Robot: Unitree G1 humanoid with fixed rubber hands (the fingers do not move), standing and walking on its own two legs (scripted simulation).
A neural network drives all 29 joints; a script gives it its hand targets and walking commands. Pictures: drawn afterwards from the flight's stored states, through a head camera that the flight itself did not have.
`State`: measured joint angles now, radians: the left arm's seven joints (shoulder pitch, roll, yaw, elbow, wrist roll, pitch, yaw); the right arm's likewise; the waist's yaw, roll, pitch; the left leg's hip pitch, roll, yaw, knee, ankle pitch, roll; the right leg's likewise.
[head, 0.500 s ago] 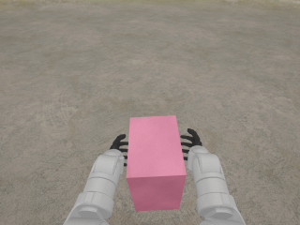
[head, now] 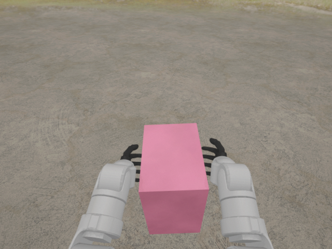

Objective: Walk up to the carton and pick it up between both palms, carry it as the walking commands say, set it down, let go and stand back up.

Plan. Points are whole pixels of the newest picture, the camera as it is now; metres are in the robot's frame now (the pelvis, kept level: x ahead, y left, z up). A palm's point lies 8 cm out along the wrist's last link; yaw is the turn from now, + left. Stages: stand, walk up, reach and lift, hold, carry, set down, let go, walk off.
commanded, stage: carry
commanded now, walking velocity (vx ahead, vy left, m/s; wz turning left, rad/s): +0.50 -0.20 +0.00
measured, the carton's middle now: (172, 179) +0.32 +0.01 +0.01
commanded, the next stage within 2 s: none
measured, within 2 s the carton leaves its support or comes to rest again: neither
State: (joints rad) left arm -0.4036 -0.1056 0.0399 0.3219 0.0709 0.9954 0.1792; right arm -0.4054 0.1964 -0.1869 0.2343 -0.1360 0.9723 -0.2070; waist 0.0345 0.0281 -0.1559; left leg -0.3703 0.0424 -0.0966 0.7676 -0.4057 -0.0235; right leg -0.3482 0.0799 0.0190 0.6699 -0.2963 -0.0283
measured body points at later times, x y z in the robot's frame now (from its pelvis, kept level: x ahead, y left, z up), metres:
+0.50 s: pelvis +0.17 -0.03 +0.01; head +0.13 -0.02 +0.45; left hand +0.46 +0.09 +0.08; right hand +0.48 -0.15 +0.11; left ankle +0.16 +0.05 -0.72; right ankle +0.08 -0.11 -0.72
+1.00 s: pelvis +0.47 -0.09 +0.00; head +0.51 -0.07 +0.45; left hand +0.77 +0.04 +0.05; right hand +0.80 -0.19 +0.07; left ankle +0.45 +0.00 -0.72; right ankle +0.32 -0.16 -0.69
